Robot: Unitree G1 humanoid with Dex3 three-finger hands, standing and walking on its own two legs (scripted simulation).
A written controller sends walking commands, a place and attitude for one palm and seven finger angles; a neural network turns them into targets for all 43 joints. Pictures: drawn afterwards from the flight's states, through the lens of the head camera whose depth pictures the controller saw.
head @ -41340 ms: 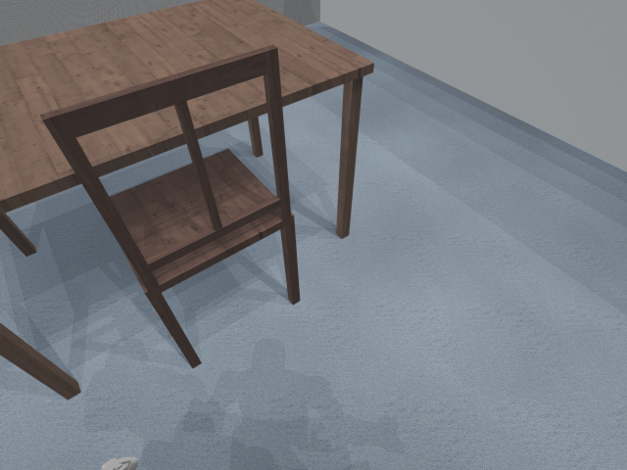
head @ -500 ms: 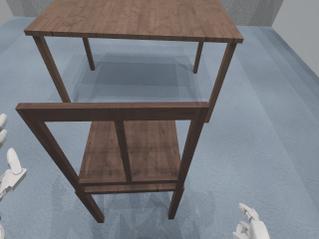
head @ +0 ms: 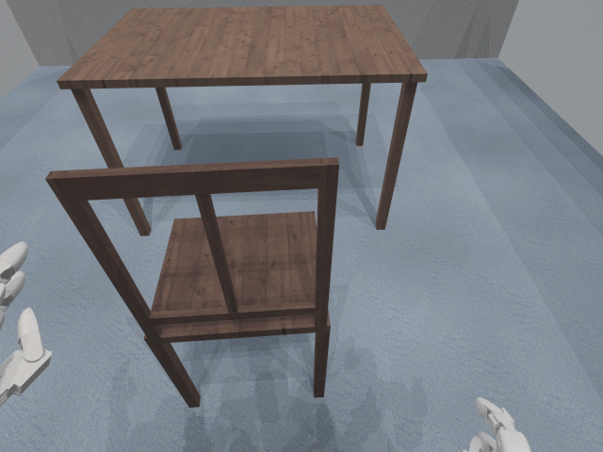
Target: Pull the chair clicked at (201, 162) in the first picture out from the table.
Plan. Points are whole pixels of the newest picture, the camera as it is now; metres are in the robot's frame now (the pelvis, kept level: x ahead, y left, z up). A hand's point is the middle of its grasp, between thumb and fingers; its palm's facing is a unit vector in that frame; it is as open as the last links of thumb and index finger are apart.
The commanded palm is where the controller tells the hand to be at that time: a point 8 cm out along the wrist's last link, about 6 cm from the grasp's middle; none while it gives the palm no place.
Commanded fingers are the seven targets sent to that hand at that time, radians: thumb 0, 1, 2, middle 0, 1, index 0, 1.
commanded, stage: stop stepping back and stand still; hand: left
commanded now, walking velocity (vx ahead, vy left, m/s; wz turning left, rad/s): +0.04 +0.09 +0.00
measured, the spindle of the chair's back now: (220, 260) +0.46 +0.17 -0.05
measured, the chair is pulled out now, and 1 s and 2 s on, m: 0.62 0.62 0.62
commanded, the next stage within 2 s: let the arm hang, fingers relaxed in 0.66 s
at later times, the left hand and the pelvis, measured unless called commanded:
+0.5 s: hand out of the picture +0.09 +0.29 +0.17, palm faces +0.51 -0.75 -0.42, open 7.4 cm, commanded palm +0.03 +0.33 +0.18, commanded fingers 0.00 0.90 0.90 -0.20 -0.30 -0.20 -0.30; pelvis -0.08 +0.02 +0.00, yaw +5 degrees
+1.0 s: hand out of the picture +0.03 +0.19 -0.15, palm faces +0.08 -0.98 -0.17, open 7.4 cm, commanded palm none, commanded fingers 0.00 0.90 0.90 -0.20 -0.30 -0.20 -0.30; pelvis -0.07 +0.02 -0.01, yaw +5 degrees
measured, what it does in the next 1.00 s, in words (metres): steps on the spot: left foot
